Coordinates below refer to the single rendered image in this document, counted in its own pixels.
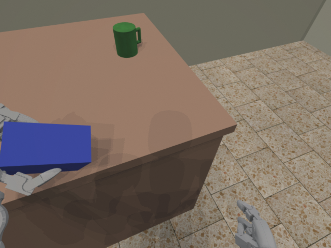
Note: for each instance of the table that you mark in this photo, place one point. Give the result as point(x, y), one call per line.
point(155, 130)

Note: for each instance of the robot right hand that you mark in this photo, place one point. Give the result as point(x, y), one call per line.
point(258, 234)

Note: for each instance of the robot left hand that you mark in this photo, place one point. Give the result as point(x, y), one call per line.
point(21, 182)

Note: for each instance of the sponge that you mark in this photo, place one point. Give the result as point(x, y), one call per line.
point(32, 148)

